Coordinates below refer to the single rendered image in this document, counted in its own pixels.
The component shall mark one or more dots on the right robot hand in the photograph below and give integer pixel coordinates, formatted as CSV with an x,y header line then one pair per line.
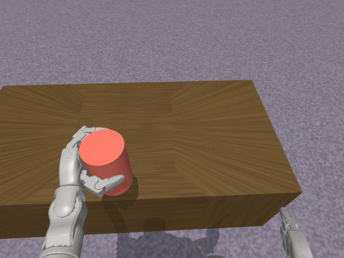
x,y
295,243

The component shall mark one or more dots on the left robot hand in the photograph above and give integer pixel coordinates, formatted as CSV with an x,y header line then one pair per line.
x,y
72,169

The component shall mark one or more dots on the can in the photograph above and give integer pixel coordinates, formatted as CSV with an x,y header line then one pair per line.
x,y
104,155

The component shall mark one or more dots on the left robot arm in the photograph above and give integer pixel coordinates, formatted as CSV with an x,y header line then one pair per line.
x,y
67,213

